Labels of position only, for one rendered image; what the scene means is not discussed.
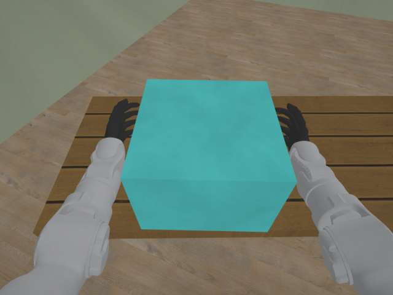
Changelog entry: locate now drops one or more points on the carton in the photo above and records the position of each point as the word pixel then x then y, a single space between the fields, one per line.
pixel 207 155

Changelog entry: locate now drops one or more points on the left robot forearm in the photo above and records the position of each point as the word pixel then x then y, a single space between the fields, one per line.
pixel 98 188

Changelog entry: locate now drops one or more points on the right robot forearm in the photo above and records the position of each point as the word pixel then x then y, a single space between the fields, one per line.
pixel 325 196

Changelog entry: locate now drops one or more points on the left robot hand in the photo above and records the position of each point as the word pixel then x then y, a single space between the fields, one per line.
pixel 116 126

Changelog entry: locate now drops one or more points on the left robot upper arm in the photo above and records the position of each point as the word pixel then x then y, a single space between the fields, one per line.
pixel 72 249

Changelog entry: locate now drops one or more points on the table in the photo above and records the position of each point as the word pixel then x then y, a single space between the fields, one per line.
pixel 354 134

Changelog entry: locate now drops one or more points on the right robot upper arm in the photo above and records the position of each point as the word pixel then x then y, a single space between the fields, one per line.
pixel 359 252

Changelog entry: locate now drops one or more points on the right robot hand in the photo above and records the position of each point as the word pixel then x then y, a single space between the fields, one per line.
pixel 296 130

